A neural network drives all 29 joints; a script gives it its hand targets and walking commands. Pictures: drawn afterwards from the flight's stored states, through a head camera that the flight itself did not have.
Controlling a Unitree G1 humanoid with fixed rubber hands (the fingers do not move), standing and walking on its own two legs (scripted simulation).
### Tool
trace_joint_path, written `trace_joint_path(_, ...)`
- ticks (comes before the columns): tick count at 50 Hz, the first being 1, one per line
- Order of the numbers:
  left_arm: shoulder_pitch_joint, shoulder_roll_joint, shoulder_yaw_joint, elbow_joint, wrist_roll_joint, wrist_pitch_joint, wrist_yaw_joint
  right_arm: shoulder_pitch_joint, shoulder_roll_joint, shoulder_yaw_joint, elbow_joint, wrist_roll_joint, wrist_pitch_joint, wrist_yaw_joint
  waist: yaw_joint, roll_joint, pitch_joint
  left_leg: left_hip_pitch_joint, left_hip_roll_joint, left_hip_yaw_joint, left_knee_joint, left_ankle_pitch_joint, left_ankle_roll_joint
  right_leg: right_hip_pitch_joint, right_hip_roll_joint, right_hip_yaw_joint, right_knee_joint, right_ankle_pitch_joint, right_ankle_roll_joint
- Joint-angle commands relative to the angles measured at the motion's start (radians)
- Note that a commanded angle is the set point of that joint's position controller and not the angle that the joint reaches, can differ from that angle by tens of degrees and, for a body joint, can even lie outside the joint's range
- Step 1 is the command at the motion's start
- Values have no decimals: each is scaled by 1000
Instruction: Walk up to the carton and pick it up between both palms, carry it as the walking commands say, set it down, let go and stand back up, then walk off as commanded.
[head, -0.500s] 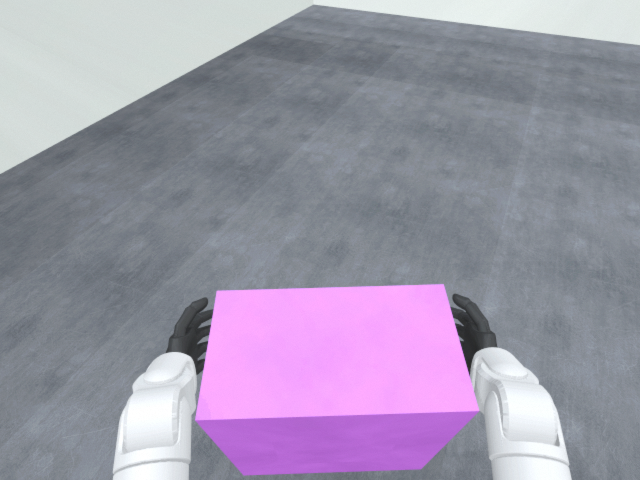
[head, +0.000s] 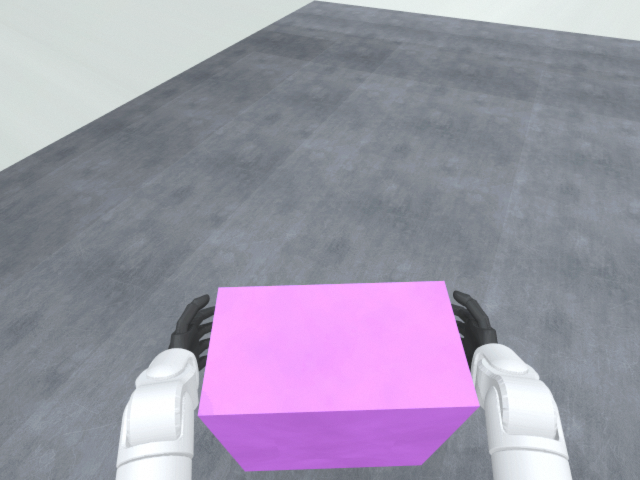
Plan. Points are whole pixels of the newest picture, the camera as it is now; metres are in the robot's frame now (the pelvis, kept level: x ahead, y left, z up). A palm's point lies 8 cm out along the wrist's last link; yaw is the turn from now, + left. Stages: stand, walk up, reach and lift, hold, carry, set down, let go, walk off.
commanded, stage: hold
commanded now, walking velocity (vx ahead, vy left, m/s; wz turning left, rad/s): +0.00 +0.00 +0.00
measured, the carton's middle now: (332, 387) +0.26 +0.00 -0.03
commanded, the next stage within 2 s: carry in 0.28 s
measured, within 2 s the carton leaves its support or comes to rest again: neither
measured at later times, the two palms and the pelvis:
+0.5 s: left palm (182, 321) +0.30 +0.19 +0.07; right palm (470, 313) +0.30 -0.17 +0.06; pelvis +0.04 +0.00 -0.02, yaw +1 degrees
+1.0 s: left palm (197, 213) +0.51 +0.21 +0.06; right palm (416, 213) +0.50 -0.14 +0.06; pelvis +0.27 +0.03 -0.02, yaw -2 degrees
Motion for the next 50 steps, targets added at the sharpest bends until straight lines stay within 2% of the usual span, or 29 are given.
trace_joint_path(1,-391,-656,-544,-124,-150,-23,-122,-388,643,530,-97,126,-18,106,-1,6,-210,93,-97,-44,-21,171,9,-22,102,21,-51,133,-3)
trace_joint_path(13,-358,-612,-535,-159,-146,-20,-105,-352,603,528,-134,123,-14,88,-2,2,-200,102,-99,-42,-22,186,9,-11,100,24,-56,157,1)
trace_joint_path(14,-499,-714,-596,-157,-207,-7,-114,-445,738,601,-149,154,-5,104,11,15,-357,-38,119,-47,107,27,8,-120,-116,-11,63,16,6)
trace_joint_path(17,-469,-767,-613,-140,-194,16,-118,-451,759,649,-146,181,21,117,10,20,-297,-196,102,-81,99,-451,32,-242,-100,22,68,-448,-25)
trace_joint_path(18,-492,-774,-635,-168,-205,25,-115,-471,757,662,-166,190,30,116,9,21,-255,-245,103,-81,103,-492,27,-276,-110,38,60,-496,-27)
trace_joint_path(21,-486,-788,-694,-252,-252,81,-92,-452,733,691,-248,216,79,89,2,-5,-262,-273,103,-73,160,-417,25,-279,-129,68,77,-455,-42)
trace_joint_path(24,-447,-749,-709,-304,-272,161,-60,-406,694,700,-291,237,157,54,-7,-24,-276,-299,105,-79,196,-414,36,-280,-141,98,101,-456,-62)
trace_joint_path(27,-432,-733,-717,-384,-302,235,-26,-393,682,706,-357,264,231,21,-15,3,-251,-294,124,-106,185,-401,52,-312,-127,75,175,-399,-66)
trace_joint_path(28,-430,-734,-728,-422,-317,260,-13,-387,680,711,-392,276,255,8,-17,36,-252,-264,141,-131,172,-356,63,-328,-109,40,229,-343,-59)
trace_joint_path(30,-403,-726,-744,-494,-343,311,14,-355,667,722,-466,303,307,-23,-16,136,-286,-155,190,-194,173,-107,95,-390,-68,-43,370,-214,-31)
trace_joint_path(31,-381,-716,-746,-522,-354,337,28,-329,657,725,-498,313,334,-39,-14,166,-304,-107,208,-221,191,16,118,-425,-46,-63,395,-235,-24)
trace_joint_path(32,-355,-706,-747,-550,-365,360,41,-303,651,730,-530,321,359,-54,-9,166,-304,-94,212,-228,231,132,133,-440,-34,-73,376,-275,-25)
trace_joint_path(33,-322,-700,-747,-576,-374,380,55,-290,644,737,-572,333,383,-68,-7,127,-302,-113,197,-188,318,252,125,-412,-35,-61,353,-241,-32)
trace_joint_path(34,-276,-682,-733,-575,-374,398,68,-281,630,739,-598,339,404,-78,0,57,-319,-197,155,-100,453,386,94,-287,-42,-17,315,-140,-53)
trace_joint_path(35,-224,-659,-709,-558,-369,411,80,-288,608,735,-612,342,421,-84,25,-49,-363,-402,94,23,618,463,39,-18,-70,69,260,55,-94)
trace_joint_path(36,-205,-636,-697,-559,-366,416,92,-321,595,734,-634,349,430,-85,52,-267,-378,-723,18,133,817,164,-12,250,-213,271,159,358,-161)
trace_joint_path(37,-217,-649,-704,-572,-369,412,100,-349,616,747,-640,363,431,-79,50,-364,-273,-984,-36,150,858,-468,-25,344,-328,445,73,563,-219)
trace_joint_path(38,-251,-662,-718,-609,-371,408,105,-388,640,761,-650,382,425,-72,55,-214,-204,-1048,10,85,835,-571,-14,334,-351,454,76,610,-231)
trace_joint_path(39,-294,-672,-739,-654,-381,405,106,-371,670,763,-641,388,419,-68,54,-130,-178,-1083,34,82,799,-563,-10,346,-359,410,65,597,-230)
trace_joint_path(40,-309,-686,-763,-682,-390,405,106,-337,685,755,-632,378,413,-69,49,-94,-160,-1026,70,65,685,-509,-7,291,-354,329,40,527,-203)
trace_joint_path(41,-310,-693,-783,-700,-399,403,101,-289,698,748,-623,361,407,-71,37,-98,-188,-866,62,103,550,-363,-8,214,-306,199,32,549,-162)
trace_joint_path(43,-281,-680,-793,-714,-417,400,89,-197,699,729,-623,326,397,-86,6,-153,-315,-408,-51,219,278,-122,10,22,-198,-61,156,769,-72)
trace_joint_path(44,-272,-678,-801,-727,-429,397,85,-155,695,723,-631,319,393,-93,-30,-117,-413,-106,-87,268,166,19,21,-111,-156,-141,340,721,-42)
trace_joint_path(45,-292,-656,-806,-745,-434,396,79,-136,691,717,-650,319,388,-99,-66,-63,-496,207,-30,170,156,45,57,-371,-110,-169,545,455,-6)
trace_joint_path(46,-311,-666,-823,-774,-453,404,71,-147,656,698,-652,306,385,-110,-49,266,-508,276,301,-400,-14,24,186,-616,31,-186,904,-124,33)
trace_joint_path(47,-262,-659,-813,-738,-448,414,68,-120,651,697,-631,302,393,-120,-30,275,-543,292,394,-544,-28,134,267,-692,11,-33,1044,-311,-8)
trace_joint_path(48,-224,-671,-797,-686,-435,415,65,-139,649,715,-643,303,396,-123,-28,121,-485,232,400,-473,-8,171,271,-733,-55,15,1073,-256,-20)
trace_joint_path(49,-222,-696,-789,-667,-428,412,58,-181,672,733,-660,314,395,-117,-22,9,-429,160,396,-404,-24,178,257,-751,-99,27,1034,-213,-17)
trace_joint_path(50,-215,-718,-776,-645,-411,408,54,-200,688,745,-657,325,394,-107,-18,-26,-374,92,380,-344,-59,108,227,-758,-128,20,959,-184,-10)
